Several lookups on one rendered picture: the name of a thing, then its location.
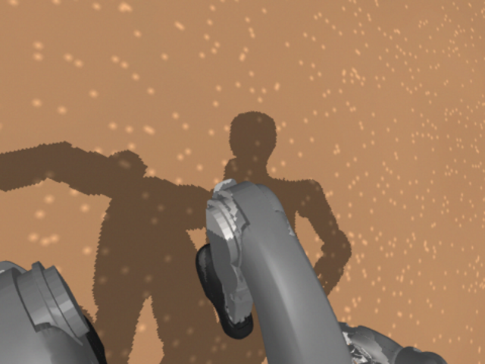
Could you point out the right robot hand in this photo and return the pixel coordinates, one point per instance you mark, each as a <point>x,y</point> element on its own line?
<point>368,346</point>

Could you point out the left robot foot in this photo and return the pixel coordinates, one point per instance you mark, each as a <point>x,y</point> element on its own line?
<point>95,343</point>

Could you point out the right robot foot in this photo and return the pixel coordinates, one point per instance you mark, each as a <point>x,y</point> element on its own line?
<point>214,291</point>

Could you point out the right robot arm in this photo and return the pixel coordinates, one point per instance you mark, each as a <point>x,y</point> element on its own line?
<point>411,355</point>

